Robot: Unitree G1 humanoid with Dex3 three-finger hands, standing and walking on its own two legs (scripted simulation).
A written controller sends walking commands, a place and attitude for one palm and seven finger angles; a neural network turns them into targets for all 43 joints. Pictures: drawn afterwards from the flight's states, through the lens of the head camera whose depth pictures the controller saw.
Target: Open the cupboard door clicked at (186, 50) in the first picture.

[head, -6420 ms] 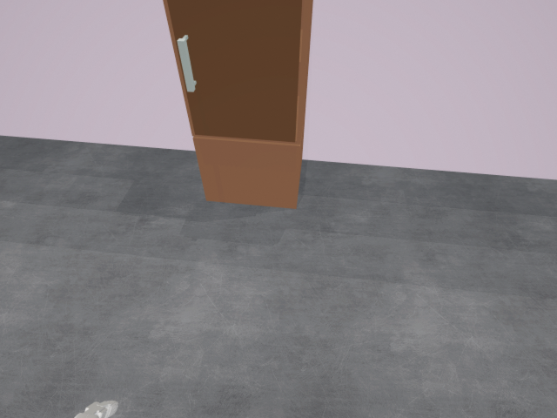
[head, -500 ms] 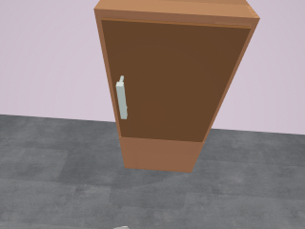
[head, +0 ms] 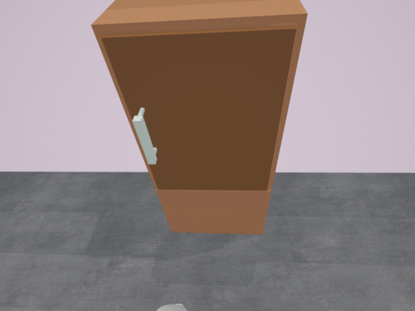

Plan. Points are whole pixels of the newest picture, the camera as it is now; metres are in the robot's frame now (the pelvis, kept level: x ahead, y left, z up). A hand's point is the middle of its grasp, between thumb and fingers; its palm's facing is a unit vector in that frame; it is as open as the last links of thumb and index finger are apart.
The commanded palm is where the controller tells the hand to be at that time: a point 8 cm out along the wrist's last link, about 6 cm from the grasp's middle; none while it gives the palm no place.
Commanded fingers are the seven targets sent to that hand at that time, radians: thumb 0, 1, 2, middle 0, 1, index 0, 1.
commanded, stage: come to a stop and stand still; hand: left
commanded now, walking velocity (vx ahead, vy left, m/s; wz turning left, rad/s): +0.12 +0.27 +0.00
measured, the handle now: (147, 137) +0.57 +0.23 -0.02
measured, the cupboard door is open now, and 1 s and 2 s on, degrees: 0 0 0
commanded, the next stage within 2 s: look again from close up in 1.14 s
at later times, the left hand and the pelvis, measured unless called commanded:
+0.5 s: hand out of the picture -0.05 +0.23 -0.16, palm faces +0.10 -0.97 -0.22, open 7.4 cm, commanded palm none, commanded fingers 0.00 0.90 0.90 -0.20 -0.30 -0.20 -0.30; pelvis -0.03 +0.04 +0.01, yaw +1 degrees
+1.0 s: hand out of the picture +0.06 +0.21 -0.16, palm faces +0.05 -0.98 -0.21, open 7.3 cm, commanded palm none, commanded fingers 0.00 0.90 0.90 -0.20 -0.30 -0.20 -0.30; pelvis +0.02 +0.03 +0.01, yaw +1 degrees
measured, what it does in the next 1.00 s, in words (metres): steps on the spot: left foot, then right foot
